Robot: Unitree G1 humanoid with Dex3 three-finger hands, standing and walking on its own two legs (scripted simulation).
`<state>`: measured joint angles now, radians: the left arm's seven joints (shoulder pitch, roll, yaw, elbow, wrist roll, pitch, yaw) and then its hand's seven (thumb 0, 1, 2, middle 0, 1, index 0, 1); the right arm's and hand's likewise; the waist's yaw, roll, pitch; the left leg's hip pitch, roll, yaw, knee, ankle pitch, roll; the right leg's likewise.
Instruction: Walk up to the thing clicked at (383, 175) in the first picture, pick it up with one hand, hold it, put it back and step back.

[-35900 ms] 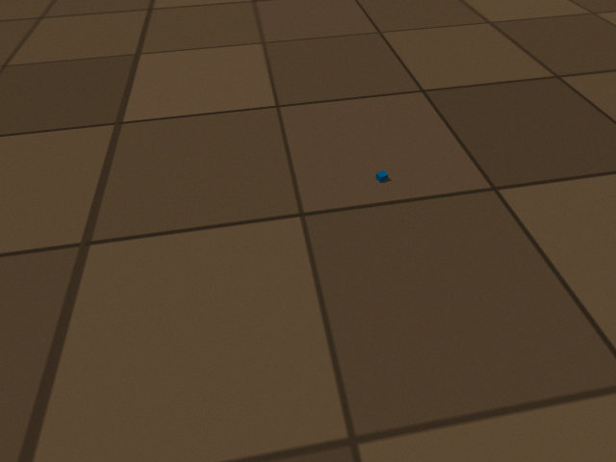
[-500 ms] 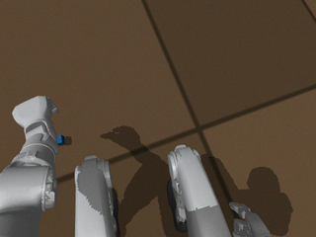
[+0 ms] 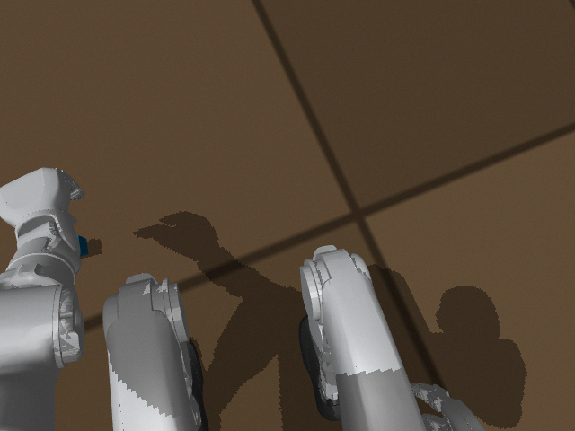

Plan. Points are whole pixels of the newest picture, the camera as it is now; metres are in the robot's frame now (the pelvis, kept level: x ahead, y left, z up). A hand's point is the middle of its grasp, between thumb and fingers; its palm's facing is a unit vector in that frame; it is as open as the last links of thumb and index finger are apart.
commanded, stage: crouch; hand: left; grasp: from above
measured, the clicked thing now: (71, 247) +0.42 +0.35 -0.34
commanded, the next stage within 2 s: lower in 0.14 s
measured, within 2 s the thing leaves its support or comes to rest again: neither
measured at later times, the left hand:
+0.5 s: hand (74, 226) +0.43 +0.29 -0.20, palm faces -0.40 -0.21 -0.89, open 5.0 cm
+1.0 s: hand (88, 229) +0.44 +0.29 -0.26, palm faces -0.39 -0.23 -0.89, open 4.7 cm
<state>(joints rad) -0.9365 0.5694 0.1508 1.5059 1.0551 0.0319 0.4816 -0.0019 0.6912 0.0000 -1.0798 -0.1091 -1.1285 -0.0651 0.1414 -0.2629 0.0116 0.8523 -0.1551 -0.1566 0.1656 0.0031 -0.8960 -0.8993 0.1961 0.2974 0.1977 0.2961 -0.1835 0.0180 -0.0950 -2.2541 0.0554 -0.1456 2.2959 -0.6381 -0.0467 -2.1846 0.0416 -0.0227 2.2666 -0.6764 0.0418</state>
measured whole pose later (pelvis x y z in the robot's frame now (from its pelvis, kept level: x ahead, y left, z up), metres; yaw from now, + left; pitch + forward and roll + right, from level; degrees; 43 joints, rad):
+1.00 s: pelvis +0.01 +0.01 -0.05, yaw -5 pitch +30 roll -9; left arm -0.95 0.74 0.27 1.69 1.12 -0.08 0.63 0.00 0.72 0.08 -1.16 -0.09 -1.17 -0.08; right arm 0.12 -0.29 0.11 0.83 -0.24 -0.21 0.26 0.00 -0.91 -0.90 0.19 0.30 0.20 0.30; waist -0.26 -0.04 0.05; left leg -2.36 0.05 -0.24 2.51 -0.68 -0.06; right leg -2.27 0.07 -0.07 2.42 -0.69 0.06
